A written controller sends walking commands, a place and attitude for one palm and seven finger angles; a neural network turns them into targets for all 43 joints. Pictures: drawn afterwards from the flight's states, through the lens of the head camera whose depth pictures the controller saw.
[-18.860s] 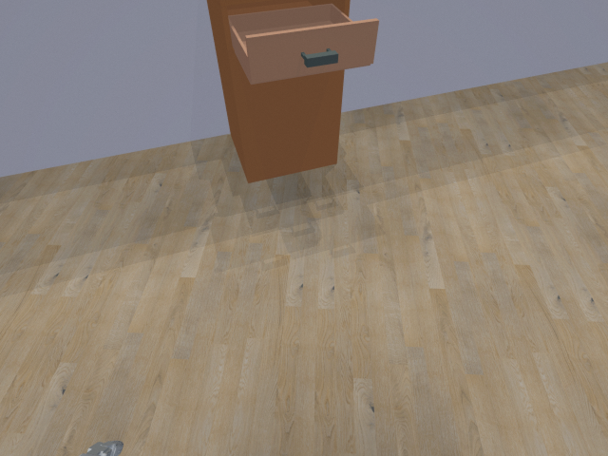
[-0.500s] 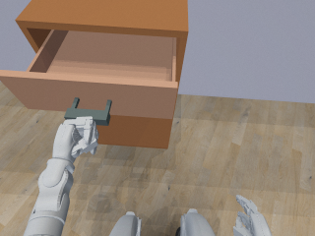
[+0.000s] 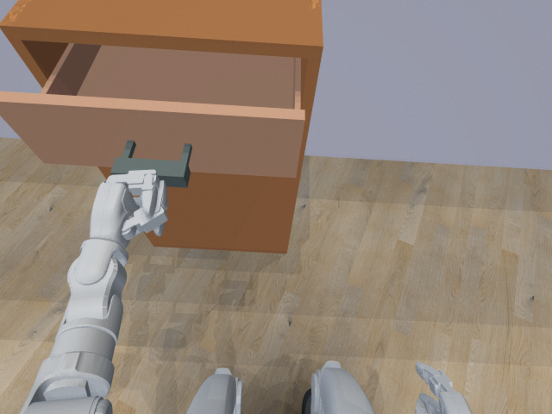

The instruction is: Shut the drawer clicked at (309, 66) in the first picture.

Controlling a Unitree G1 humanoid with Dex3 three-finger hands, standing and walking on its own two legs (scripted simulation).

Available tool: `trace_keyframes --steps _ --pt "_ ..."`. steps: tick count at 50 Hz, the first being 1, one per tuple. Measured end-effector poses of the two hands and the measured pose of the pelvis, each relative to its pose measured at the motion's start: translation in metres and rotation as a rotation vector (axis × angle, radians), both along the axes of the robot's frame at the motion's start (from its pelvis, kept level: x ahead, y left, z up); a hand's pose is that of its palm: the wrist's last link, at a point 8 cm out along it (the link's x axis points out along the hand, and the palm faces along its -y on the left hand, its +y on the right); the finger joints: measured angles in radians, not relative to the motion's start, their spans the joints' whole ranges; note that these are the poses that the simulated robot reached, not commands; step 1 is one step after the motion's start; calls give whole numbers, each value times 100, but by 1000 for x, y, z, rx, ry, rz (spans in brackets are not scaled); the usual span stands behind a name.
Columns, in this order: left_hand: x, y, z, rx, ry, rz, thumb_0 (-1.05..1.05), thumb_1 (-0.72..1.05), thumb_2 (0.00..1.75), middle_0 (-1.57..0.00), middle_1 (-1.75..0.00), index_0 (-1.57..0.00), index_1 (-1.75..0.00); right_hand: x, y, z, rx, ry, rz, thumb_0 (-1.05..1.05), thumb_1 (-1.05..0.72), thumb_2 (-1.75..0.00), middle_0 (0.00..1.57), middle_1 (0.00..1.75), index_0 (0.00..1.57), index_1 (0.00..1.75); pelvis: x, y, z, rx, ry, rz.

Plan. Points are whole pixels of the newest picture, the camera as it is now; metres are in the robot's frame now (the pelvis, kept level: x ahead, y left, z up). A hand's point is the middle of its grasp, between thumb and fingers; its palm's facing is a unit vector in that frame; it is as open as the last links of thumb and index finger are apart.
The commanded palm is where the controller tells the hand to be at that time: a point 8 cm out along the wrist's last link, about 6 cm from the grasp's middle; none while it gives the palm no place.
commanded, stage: push the drawer shut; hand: left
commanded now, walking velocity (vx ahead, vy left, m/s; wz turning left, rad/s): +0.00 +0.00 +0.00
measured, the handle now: (155, 160) +0.47 +0.19 +0.05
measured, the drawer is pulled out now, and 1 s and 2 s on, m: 0.13 0.01 0.00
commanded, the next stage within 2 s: pull the fist back off the drawer in 1.28 s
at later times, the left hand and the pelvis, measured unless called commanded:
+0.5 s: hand (176, 170) +0.45 +0.16 +0.04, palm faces -0.03 -1.00 -0.03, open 3.0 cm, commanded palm +0.44 +0.21 +0.05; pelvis -0.01 +0.00 +0.00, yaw -1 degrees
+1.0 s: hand (180, 142) +0.51 +0.16 +0.04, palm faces -0.03 -1.00 -0.03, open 3.0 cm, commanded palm +0.50 +0.20 +0.05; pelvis -0.01 +0.00 -0.01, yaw -1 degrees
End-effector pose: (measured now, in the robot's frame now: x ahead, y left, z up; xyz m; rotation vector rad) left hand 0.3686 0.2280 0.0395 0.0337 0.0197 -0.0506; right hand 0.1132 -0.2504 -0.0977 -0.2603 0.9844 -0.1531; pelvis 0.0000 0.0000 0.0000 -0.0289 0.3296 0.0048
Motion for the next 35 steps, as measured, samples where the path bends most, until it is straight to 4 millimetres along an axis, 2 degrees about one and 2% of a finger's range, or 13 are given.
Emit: trace_keyframes --steps 19,35 --pt "50 -10 2 -1 1 18 -3 80 92 -140 -160 -140 -160 -47 -8 -12 -3 143 -50 1 -90 -90 20 30 20 30 -6 -2 -4 4 30 -7" --pt "89 -12 4 0 2 18 -1 82 92 -140 -160 -140 -160 -86 -15 -14 -18 253 -104 1 -90 -90 20 30 20 30 -8 -3 -8 0 65 -19"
